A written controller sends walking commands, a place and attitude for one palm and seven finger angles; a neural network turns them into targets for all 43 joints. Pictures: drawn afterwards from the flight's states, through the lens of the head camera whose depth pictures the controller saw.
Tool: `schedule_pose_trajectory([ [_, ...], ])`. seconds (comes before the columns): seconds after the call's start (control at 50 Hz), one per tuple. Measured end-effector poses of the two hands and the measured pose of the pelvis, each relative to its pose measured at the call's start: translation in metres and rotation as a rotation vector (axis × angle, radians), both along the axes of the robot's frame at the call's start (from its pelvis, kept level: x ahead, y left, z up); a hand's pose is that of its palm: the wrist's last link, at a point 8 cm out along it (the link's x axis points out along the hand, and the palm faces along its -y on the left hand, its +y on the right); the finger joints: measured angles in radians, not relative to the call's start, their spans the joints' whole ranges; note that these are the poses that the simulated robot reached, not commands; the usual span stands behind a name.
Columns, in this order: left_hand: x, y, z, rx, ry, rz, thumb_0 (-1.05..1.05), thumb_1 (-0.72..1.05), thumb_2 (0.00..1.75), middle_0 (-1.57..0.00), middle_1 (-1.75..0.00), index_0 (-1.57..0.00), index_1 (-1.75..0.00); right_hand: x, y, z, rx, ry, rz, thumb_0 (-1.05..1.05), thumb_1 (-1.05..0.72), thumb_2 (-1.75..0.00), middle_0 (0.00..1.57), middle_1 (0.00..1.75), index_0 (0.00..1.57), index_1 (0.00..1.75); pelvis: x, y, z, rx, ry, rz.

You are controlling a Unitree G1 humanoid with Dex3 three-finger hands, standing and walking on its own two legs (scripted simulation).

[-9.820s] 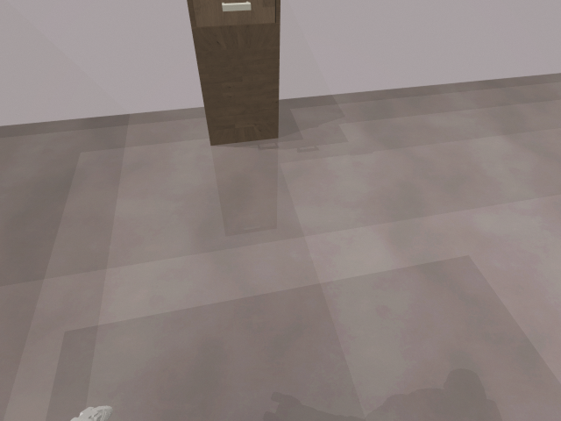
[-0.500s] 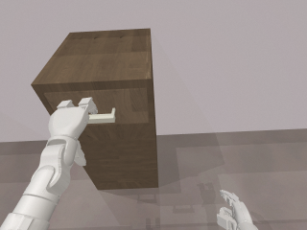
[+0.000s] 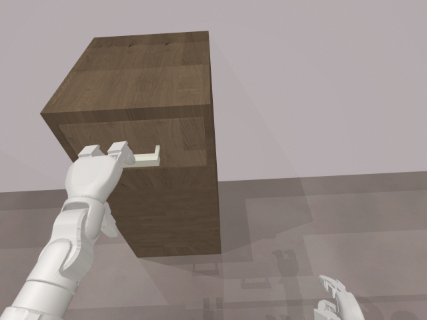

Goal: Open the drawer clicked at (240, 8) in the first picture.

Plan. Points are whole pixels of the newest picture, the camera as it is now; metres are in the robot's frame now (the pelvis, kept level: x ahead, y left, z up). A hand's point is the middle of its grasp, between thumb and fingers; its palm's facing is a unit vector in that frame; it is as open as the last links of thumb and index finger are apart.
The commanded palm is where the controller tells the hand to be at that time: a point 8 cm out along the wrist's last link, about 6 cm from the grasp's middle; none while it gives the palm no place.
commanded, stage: move the hooked fingers above the handle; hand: left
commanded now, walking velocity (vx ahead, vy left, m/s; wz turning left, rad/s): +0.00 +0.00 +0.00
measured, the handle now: (137, 155) +0.50 +0.28 -0.02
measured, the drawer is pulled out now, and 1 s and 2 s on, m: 0.00 0.00 0.00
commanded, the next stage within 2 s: none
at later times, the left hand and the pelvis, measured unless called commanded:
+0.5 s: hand (117, 180) +0.35 +0.25 +0.07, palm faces +0.01 -0.06 -1.00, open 13.8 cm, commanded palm +0.33 +0.25 +0.13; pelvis +0.02 -0.03 -0.01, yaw +0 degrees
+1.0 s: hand (122, 168) +0.40 +0.26 +0.05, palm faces -0.01 -0.04 -1.00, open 13.8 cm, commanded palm +0.38 +0.26 +0.11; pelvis +0.03 -0.02 -0.01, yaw +0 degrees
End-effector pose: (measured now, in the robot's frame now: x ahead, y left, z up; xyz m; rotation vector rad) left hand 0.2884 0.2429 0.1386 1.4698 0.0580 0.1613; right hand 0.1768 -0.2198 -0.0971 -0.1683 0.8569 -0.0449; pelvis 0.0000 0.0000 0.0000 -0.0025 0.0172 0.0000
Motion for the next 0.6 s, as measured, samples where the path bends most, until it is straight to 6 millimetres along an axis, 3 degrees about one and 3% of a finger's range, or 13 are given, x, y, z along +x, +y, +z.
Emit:
schedule_pose_trajectory([
  [0.2, 0.017, 0.000, -0.003, 0.024, 0.036, 0.019, 0.00, -0.49, 0.30, -0.32, -1.20, -0.32, -1.20, 0.008, -0.019, 0.003, -0.014, -0.020, -0.014, 0.01, -0.91, -0.90, 0.20, 0.30, 0.20, 0.30, 0.005, -0.017, 0.000, 0.003, 0.012, 0.001],
  [0.32, 0.024, 0.010, -0.009, 0.030, 0.075, 0.049, 0.00, -0.49, 0.30, -0.32, -1.20, -0.32, -1.20, 0.001, -0.040, -0.004, -0.047, 0.025, -0.040, 0.01, -0.91, -0.90, 0.20, 0.30, 0.20, 0.30, 0.010, -0.025, -0.002, 0.002, 0.032, 0.006],
  [0.44, 0.034, 0.007, -0.014, 0.033, 0.080, 0.014, 0.00, -0.49, 0.30, -0.32, -1.20, -0.32, -1.20, -0.009, -0.058, -0.012, -0.077, 0.077, -0.074, 0.01, -0.91, -0.90, 0.20, 0.30, 0.20, 0.30, 0.016, -0.029, -0.005, 0.001, 0.058, 0.007],
  [0.6, 0.056, 0.004, -0.020, 0.039, 0.056, 0.011, 0.00, -0.49, 0.30, -0.32, -1.20, -0.32, -1.20, -0.018, -0.064, -0.020, -0.075, 0.122, -0.114, 0.01, -0.91, -0.90, 0.20, 0.30, 0.20, 0.30, 0.021, -0.029, -0.009, 0.003, 0.093, 0.000],
])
